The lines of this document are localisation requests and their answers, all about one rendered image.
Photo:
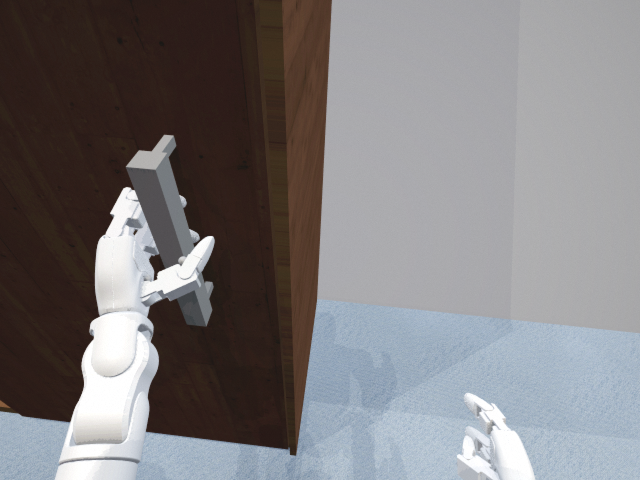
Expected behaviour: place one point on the robot left hand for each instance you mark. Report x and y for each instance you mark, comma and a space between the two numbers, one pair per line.
122, 261

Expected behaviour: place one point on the wardrobe door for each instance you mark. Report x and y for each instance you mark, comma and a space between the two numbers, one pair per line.
85, 85

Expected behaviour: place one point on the handle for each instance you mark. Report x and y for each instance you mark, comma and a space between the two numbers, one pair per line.
153, 180

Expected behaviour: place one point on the robot left forearm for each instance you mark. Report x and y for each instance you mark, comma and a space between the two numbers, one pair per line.
107, 429

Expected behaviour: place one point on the robot right hand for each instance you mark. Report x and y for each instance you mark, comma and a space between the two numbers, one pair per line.
503, 456

